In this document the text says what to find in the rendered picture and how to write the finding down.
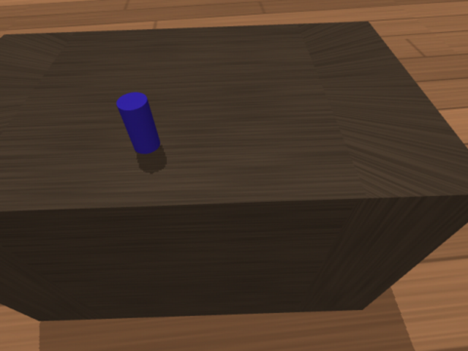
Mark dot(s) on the can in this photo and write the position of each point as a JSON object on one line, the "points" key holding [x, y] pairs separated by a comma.
{"points": [[138, 120]]}

